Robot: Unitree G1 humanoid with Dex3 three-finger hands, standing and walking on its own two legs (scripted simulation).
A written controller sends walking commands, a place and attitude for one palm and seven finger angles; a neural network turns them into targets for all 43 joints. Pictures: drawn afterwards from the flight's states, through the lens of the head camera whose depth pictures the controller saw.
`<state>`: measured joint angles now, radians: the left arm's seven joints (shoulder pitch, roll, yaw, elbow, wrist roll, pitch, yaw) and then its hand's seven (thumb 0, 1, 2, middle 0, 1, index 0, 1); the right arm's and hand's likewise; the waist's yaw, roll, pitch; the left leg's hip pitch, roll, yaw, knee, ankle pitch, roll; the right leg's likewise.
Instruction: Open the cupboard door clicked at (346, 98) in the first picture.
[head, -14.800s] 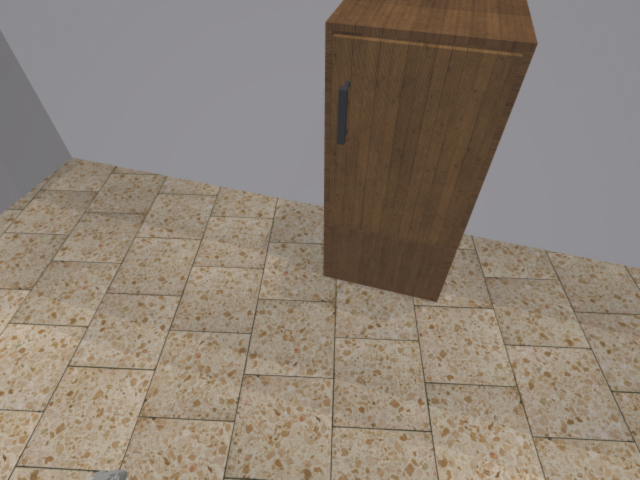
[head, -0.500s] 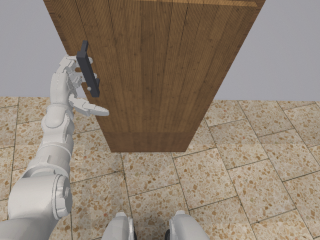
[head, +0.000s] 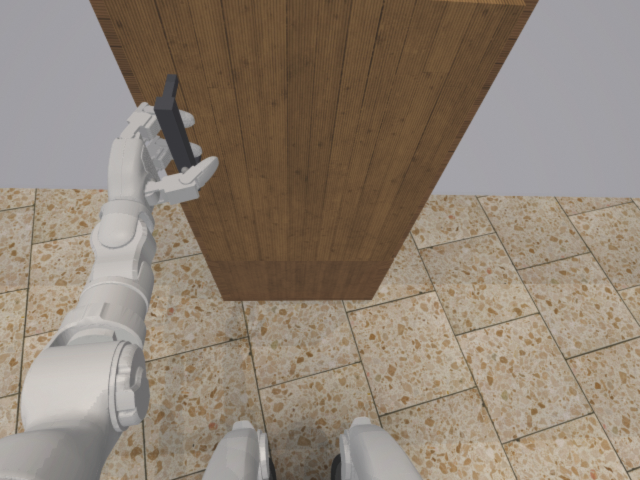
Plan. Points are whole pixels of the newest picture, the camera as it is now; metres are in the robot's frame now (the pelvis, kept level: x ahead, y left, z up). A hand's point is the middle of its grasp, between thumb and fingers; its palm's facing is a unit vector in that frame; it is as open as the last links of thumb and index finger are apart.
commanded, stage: close the thumb around the handle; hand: left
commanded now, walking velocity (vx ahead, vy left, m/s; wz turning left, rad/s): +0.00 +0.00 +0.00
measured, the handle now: (183, 137) +0.53 +0.15 +0.07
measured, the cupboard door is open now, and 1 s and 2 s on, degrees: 0 25 38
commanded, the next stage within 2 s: pull the door open along its arc in 0.24 s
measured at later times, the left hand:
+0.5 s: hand (203, 180) +0.47 +0.12 +0.06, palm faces +0.00 -1.00 -0.01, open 5.4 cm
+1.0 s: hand (246, 281) +0.33 +0.07 +0.06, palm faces +0.36 -0.93 +0.03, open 5.5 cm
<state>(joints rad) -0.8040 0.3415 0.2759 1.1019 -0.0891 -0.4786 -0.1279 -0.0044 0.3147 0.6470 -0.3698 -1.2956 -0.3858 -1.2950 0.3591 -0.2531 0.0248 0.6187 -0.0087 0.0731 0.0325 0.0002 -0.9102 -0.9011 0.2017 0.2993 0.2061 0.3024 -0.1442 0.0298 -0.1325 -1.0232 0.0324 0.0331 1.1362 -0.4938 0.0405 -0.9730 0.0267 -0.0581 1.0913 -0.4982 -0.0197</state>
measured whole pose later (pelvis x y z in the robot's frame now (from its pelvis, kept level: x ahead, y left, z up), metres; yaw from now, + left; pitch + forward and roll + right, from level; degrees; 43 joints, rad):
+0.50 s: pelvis +0.00 -0.01 +0.00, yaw +0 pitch +21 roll -2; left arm -0.73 0.28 0.26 1.03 -0.10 -0.47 -0.08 0.01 0.78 0.84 -0.39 -1.35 -0.38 -1.35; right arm 0.36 -0.25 0.02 0.61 -0.01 0.07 0.04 0.00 -0.91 -0.90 0.20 0.30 0.21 0.30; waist -0.14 0.03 -0.14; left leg -0.99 0.04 0.04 1.11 -0.49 0.03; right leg -0.95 0.03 -0.05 1.08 -0.49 -0.03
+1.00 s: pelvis +0.01 -0.02 +0.01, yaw +2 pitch +15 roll +0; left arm -0.06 -0.10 -0.14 0.34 0.07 -0.39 0.53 0.03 0.76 0.80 -0.38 -1.35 -0.40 -1.35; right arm 0.19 -0.19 0.00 0.54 -0.06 0.02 0.07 0.00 -0.91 -0.90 0.20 0.30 0.20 0.30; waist -0.01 0.02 -0.16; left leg -0.84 0.02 0.02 1.07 -0.49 0.01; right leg -0.80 0.01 -0.07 1.06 -0.52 -0.04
